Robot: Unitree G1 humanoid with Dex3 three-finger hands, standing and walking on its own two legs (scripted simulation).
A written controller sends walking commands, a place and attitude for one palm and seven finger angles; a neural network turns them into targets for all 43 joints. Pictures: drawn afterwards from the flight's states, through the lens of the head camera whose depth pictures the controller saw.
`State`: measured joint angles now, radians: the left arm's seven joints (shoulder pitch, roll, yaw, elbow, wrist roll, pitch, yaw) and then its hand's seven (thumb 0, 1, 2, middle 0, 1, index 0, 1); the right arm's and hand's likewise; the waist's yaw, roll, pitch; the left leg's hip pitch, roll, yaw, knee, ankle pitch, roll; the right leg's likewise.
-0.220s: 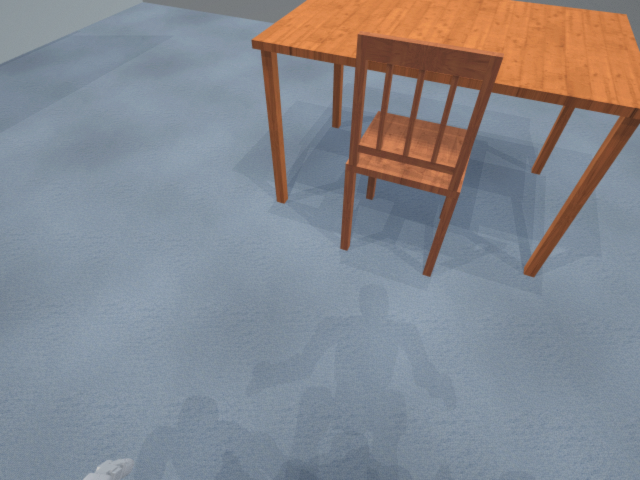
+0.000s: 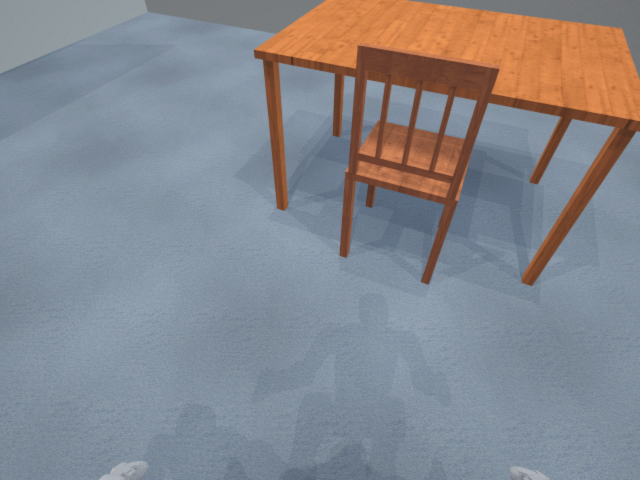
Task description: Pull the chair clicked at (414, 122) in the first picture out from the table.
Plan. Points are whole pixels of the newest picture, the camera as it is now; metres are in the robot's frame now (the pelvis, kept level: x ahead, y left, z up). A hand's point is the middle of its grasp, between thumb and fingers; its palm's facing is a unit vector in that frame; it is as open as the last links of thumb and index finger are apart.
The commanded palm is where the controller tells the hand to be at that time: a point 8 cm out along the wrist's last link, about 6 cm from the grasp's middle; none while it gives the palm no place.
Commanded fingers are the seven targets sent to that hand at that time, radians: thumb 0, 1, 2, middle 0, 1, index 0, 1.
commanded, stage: stand and wait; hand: left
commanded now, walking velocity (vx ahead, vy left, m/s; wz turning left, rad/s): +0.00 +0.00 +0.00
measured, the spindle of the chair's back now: (412, 124) +1.08 -0.21 -0.11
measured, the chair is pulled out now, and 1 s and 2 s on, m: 0.00 0.00 0.00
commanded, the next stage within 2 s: look at it before walking up in 0.60 s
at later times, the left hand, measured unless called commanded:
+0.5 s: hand out of the picture +0.06 +0.24 -0.15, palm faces -0.03 -0.94 -0.35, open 7.4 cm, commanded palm none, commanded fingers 0.00 0.90 0.90 -0.20 -0.30 -0.20 -0.30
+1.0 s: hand out of the picture +0.05 +0.24 -0.15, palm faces -0.04 -0.94 -0.33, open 7.4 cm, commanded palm none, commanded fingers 0.00 0.90 0.90 -0.20 -0.30 -0.20 -0.30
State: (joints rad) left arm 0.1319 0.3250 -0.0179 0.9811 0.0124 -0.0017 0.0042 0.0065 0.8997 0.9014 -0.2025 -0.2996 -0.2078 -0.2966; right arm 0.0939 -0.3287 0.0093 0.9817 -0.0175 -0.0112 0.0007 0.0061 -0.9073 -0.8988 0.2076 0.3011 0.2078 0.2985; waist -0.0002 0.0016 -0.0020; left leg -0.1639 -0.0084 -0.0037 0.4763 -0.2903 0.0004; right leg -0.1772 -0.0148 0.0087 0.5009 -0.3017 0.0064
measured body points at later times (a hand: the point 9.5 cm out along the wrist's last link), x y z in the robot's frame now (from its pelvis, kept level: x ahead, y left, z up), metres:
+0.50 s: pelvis -0.02 +0.00 +0.01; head -0.02 -0.01 +0.46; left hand +0.06 +0.29 -0.12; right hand +0.05 -0.30 -0.13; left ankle -0.02 +0.12 -0.74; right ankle -0.02 -0.12 -0.74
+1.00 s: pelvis -0.02 +0.00 +0.01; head -0.02 +0.00 +0.46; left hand +0.06 +0.29 -0.13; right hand +0.05 -0.30 -0.13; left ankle -0.02 +0.12 -0.74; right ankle -0.02 -0.12 -0.74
